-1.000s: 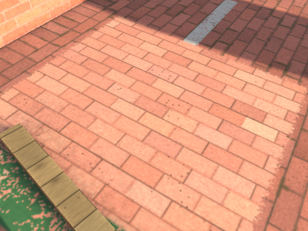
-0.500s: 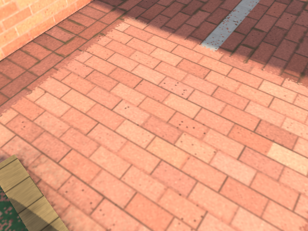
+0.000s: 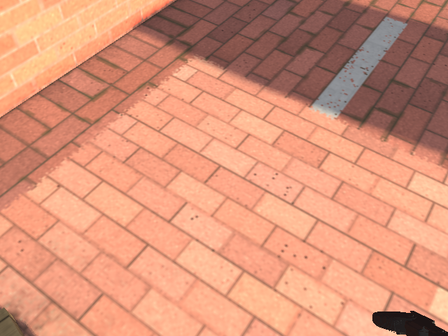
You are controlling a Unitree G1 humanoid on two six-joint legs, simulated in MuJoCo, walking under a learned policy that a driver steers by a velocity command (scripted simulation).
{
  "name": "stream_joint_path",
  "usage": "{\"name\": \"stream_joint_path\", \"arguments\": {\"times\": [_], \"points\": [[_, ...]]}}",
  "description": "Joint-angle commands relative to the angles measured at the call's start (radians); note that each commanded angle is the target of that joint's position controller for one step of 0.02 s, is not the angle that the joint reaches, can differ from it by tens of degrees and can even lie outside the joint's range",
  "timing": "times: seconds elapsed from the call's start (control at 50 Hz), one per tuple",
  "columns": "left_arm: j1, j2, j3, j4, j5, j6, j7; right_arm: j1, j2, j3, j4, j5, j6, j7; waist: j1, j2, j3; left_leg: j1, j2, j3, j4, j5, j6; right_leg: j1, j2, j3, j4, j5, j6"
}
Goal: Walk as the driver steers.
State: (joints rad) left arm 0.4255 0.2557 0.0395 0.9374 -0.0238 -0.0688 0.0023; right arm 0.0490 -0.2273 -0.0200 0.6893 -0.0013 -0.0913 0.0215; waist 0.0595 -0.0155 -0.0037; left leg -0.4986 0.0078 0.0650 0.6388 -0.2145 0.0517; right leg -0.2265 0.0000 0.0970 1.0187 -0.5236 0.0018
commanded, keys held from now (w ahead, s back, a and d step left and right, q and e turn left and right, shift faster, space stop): w+e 0.98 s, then w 0.02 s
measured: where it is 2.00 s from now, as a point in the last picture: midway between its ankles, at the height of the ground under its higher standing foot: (356, 215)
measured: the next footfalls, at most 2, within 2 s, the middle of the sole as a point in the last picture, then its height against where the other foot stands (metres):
right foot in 0.52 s outside the picture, level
left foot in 0.96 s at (262, 255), level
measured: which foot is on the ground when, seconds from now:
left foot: down 0.00-0.52, up 0.54-0.94, down 0.96-1.00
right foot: up 0.00-0.50, down 0.52-0.96, up 0.98-1.00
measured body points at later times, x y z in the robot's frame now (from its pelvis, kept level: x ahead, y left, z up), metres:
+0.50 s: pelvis +0.26 -0.03 +0.00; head +0.29 -0.03 +0.45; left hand +0.53 +0.13 -0.09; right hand +0.18 -0.29 -0.14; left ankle +0.09 +0.10 -0.71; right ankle +0.36 -0.14 -0.72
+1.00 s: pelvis +0.54 -0.09 +0.00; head +0.57 -0.10 +0.45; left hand +0.74 +0.13 -0.11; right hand +0.62 -0.41 -0.06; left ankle +0.70 -0.04 -0.72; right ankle +0.36 -0.13 -0.69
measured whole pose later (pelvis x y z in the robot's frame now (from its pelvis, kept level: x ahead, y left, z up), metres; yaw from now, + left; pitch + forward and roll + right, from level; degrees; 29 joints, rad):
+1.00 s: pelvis +0.54 -0.09 +0.00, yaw -33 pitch +3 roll +1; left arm 0.36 0.29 0.09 0.74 -0.03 -0.03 0.02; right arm 0.05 -0.25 -0.05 0.67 -0.01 -0.13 0.02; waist 0.07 -0.02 0.00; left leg -0.49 -0.03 -0.02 0.56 -0.10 0.01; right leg -0.21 0.09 0.21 0.82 -0.50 -0.05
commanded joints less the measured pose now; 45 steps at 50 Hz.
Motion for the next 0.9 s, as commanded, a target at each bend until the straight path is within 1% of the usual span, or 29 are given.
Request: {"name": "stream_joint_path", "arguments": {"times": [0.02, 0.04, 0.06, 0.08, 0.1, 0.14, 0.18, 0.22, 0.26, 0.32, 0.38, 0.4, 0.44, 0.46, 0.48, 0.5, 0.52, 0.54, 0.56, 0.58, 0.6, 0.62, 0.64, 0.66, 0.7, 0.74, 0.78, 0.84, 0.9], "points": [[-0.120, 0.125, 0.033, -0.124, -0.023, -0.036, 0.006, 0.275, -0.144, -0.058, 0.038, 0.004, -0.001, -0.013, -0.152, 0.118, -0.099, 0.590, 0.359, -0.521, -0.357, -0.051, 0.181, -0.621, -0.066, 0.017, 0.327, 0.137, -0.024], [-0.132, 0.121, 0.041, -0.122, -0.005, -0.020, 0.014, 0.204, -0.096, -0.045, 0.036, -0.004, -0.011, -0.006, -0.106, 0.109, -0.042, 0.439, 0.310, -0.406, -0.391, 0.025, 0.157, -0.543, -0.097, 0.014, 0.278, 0.208, -0.025], [-0.095, 0.098, 0.045, -0.116, -0.002, -0.001, 0.013, 0.166, -0.072, -0.042, 0.041, -0.015, -0.020, -0.003, -0.062, 0.141, -0.031, 0.348, 0.273, -0.321, -0.427, 0.051, 0.134, -0.457, -0.120, 0.031, 0.232, 0.263, -0.026], [-0.071, 0.074, 0.045, -0.107, -0.006, 0.016, 0.010, 0.155, -0.059, -0.044, 0.052, -0.017, -0.026, -0.002, -0.045, 0.146, -0.024, 0.308, 0.252, -0.264, -0.454, 0.070, 0.121, -0.413, -0.122, 0.031, 0.213, 0.288, -0.027], [-0.066, 0.056, 0.046, -0.105, -0.011, 0.027, 0.010, 0.159, -0.062, -0.046, 0.064, -0.019, -0.032, -0.002, -0.036, 0.133, -0.012, 0.286, 0.242, -0.208, -0.467, 0.126, 0.118, -0.408, -0.115, 0.031, 0.199, 0.309, -0.029], [-0.104, 0.042, 0.047, -0.120, -0.004, 0.038, 0.011, 0.189, -0.095, -0.059, 0.089, -0.022, -0.038, -0.009, -0.032, 0.094, 0.010, 0.285, 0.243, -0.128, -0.481, 0.241, 0.118, -0.450, -0.107, 0.049, 0.150, 0.381, -0.029], [-0.157, 0.043, 0.049, -0.140, 0.006, 0.038, 0.007, 0.219, -0.111, -0.066, 0.114, -0.022, -0.037, -0.023, -0.038, 0.075, 0.024, 0.314, 0.240, -0.067, -0.485, 0.307, 0.113, -0.502, -0.096, 0.064, 0.063, 0.470, -0.024], [-0.211, 0.040, 0.048, -0.159, 0.006, 0.032, -0.003, 0.237, -0.118, -0.067, 0.125, -0.019, -0.033, -0.037, -0.049, 0.073, 0.032, 0.342, 0.227, -0.009, -0.491, 0.316, 0.093, -0.507, -0.085, 0.048, -0.061, 0.574, -0.023], [-0.291, 0.032, 0.042, -0.186, 0.007, 0.029, -0.017, 0.260, -0.133, -0.070, 0.136, -0.015, -0.029, -0.047, -0.074, 0.065, 0.052, 0.367, 0.223, 0.036, -0.504, 0.302, 0.073, -0.498, -0.079, 0.002, -0.172, 0.643, -0.025], [-0.403, 0.013, 0.029, -0.234, 0.008, 0.026, -0.034, 0.331, -0.154, -0.078, 0.163, -0.008, -0.016, -0.057, -0.120, 0.044, 0.094, 0.471, 0.254, 0.070, -0.499, 0.327, 0.065, -0.540, -0.081, -0.044, -0.275, 0.646, -0.035], [-0.486, 0.007, 0.023, -0.286, 0.002, 0.023, -0.054, 0.378, -0.162, -0.084, 0.180, -0.001, 0.008, -0.056, -0.145, 0.049, 0.119, 0.599, 0.284, 0.102, -0.440, 0.428, 0.066, -0.591, -0.073, -0.101, -0.329, 0.541, -0.056], [-0.503, 0.006, 0.023, -0.302, 0.000, 0.022, -0.062, 0.378, -0.167, -0.086, 0.179, 0.002, 0.016, -0.057, -0.142, 0.054, 0.120, 0.617, 0.289, 0.118, -0.409, 0.502, 0.063, -0.576, -0.061, -0.131, -0.344, 0.493, -0.066], [-0.488, 0.023, 0.033, -0.320, -0.001, 0.023, -0.071, 0.354, -0.195, -0.092, 0.169, 0.008, 0.028, -0.062, -0.108, 0.094, 0.078, 0.621, 0.286, 0.153, -0.302, 0.832, 0.052, -0.449, -0.005, -0.207, -0.358, 0.380, -0.100], [-0.441, 0.044, 0.044, -0.318, 0.000, 0.025, -0.072, 0.348, -0.213, -0.096, 0.164, 0.012, 0.034, -0.067, -0.074, 0.126, 0.035, 0.622, 0.286, 0.161, -0.212, 1.013, 0.047, -0.359, 0.035, -0.237, -0.351, 0.323, -0.120], [-0.336, 0.083, 0.065, -0.301, -0.003, 0.027, -0.071, 0.330, -0.235, -0.101, 0.159, 0.014, 0.040, -0.070, -0.012, 0.146, -0.026, 0.595, 0.281, 0.166, -0.062, 1.119, 0.041, -0.215, 0.071, -0.246, -0.370, 0.291, -0.149], [-0.165, 0.146, 0.099, -0.263, -0.003, 0.029, -0.059, 0.297, -0.237, -0.098, 0.151, 0.022, 0.039, -0.070, 0.086, 0.124, -0.113, 0.477, 0.246, 0.183, 0.161, 1.034, 0.010, 0.054, 0.092, -0.215, -0.478, 0.384, -0.196], [-0.029, 0.238, 0.127, -0.228, 0.003, 0.040, -0.033, 0.297, -0.190, -0.083, 0.123, 0.000, 0.021, -0.067, 0.115, -0.016, -0.204, 0.170, 0.178, 0.169, 0.491, 0.459, -0.034, 0.385, -0.081, 0.066, -0.493, 0.435, -0.264], [-0.068, 0.322, 0.131, -0.258, 0.006, 0.026, -0.030, 0.364, -0.063, -0.038, 0.060, -0.005, -0.021, -0.046, 0.007, -0.214, -0.332, -0.235, -0.055, -0.004, 0.843, -0.368, -0.088, 0.673, -0.350, 0.703, -0.630, 0.358, -0.502], [-0.004, 0.229, 0.107, -0.249, 0.021, 0.025, -0.023, 0.229, -0.154, -0.059, 0.035, 0.030, -0.067, -0.025, 0.091, -0.087, -0.358, -0.351, -0.013, -0.187, 0.876, -0.322, -0.065, 0.680, -0.334, 0.695, -0.715, 0.335, -0.466], [-0.057, 0.171, 0.092, -0.241, 0.020, 0.017, -0.020, 0.170, -0.161, -0.059, 0.009, 0.054, -0.077, -0.022, 0.066, -0.068, -0.224, -0.389, 0.037, -0.177, 0.809, -0.238, -0.044, 0.562, -0.296, 0.520, -0.710, 0.390, -0.411], [-0.144, 0.134, 0.079, -0.257, 0.008, 0.010, -0.023, 0.170, -0.155, -0.059, 0.017, 0.032, -0.076, -0.029, 0.001, 0.034, -0.133, -0.324, 0.082, -0.167, 0.698, -0.178, -0.044, 0.381, -0.242, 0.395, -0.720, 0.478, -0.362], [-0.213, 0.099, 0.068, -0.272, 0.005, 0.007, -0.022, 0.173, -0.166, -0.071, 0.025, 0.003, -0.065, -0.036, -0.040, 0.040, -0.084, -0.250, 0.110, -0.158, 0.608, -0.143, -0.057, 0.240, -0.201, 0.310, -0.736, 0.547, -0.333], [-0.242, 0.086, 0.061, -0.288, 0.012, 0.006, -0.019, 0.194, -0.167, -0.077, 0.025, -0.004, -0.048, -0.035, -0.073, 0.025, -0.057, -0.180, 0.124, -0.157, 0.570, -0.118, -0.070, 0.136, -0.173, 0.267, -0.762, 0.583, -0.324], [-0.249, 0.097, 0.064, -0.293, 0.012, 0.005, -0.016, 0.203, -0.157, -0.078, 0.016, -0.008, -0.035, -0.034, -0.090, 0.019, -0.047, -0.148, 0.124, -0.146, 0.523, -0.104, -0.086, 0.073, -0.160, 0.253, -0.778, 0.610, -0.325], [-0.233, 0.137, 0.074, -0.290, 0.013, 0.001, -0.006, 0.170, -0.126, -0.067, -0.004, -0.017, -0.019, -0.035, -0.094, 0.011, -0.025, -0.123, 0.114, -0.118, 0.411, -0.051, -0.115, -0.025, -0.137, 0.193, -0.793, 0.691, -0.324], [-0.206, 0.163, 0.083, -0.281, 0.008, 0.005, 0.006, 0.083, -0.096, -0.053, -0.031, -0.022, -0.015, -0.036, -0.067, -0.016, -0.009, -0.087, 0.084, -0.097, 0.233, 0.080, -0.129, -0.085, -0.088, 0.132, -0.783, 0.683, -0.288], [-0.163, 0.168, 0.086, -0.270, -0.001, 0.014, 0.012, -0.001, -0.081, -0.042, -0.049, -0.016, -0.018, -0.029, -0.026, -0.045, -0.012, -0.032, 0.041, -0.090, 0.062, 0.222, -0.127, -0.096, -0.054, 0.113, -0.757, 0.608, -0.251], [-0.104, 0.169, 0.086, -0.254, -0.008, 0.023, 0.013, -0.073, -0.107, -0.046, -0.072, 0.007, -0.024, -0.016, 0.009, -0.072, -0.022, 0.007, 0.006, -0.111, -0.059, 0.277, -0.121, -0.043, -0.082, 0.187, -0.714, 0.491, -0.230], [-0.093, 0.163, 0.086, -0.255, -0.007, 0.027, 0.015, -0.067, -0.156, -0.066, -0.084, 0.011, -0.037, -0.005, -0.013, -0.097, -0.030, 0.049, 0.001, -0.143, -0.127, 0.181, -0.084, 0.040, -0.124, 0.295, -0.624, 0.412, -0.205]]}}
